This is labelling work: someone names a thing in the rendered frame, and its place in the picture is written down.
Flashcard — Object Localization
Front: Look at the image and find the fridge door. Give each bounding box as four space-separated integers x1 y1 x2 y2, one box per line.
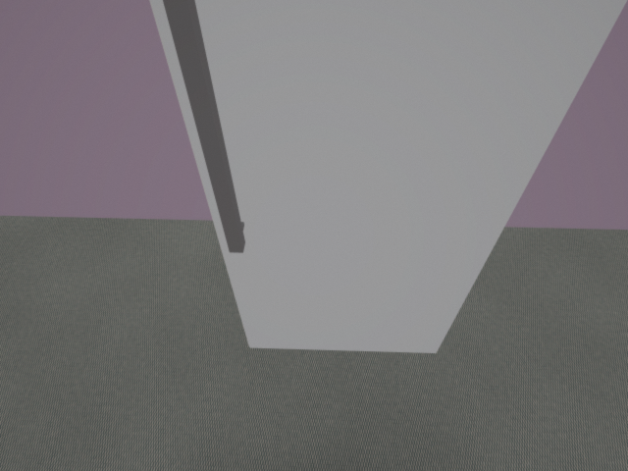
151 0 627 353

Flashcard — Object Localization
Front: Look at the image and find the handle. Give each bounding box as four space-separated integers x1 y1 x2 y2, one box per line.
163 0 245 253

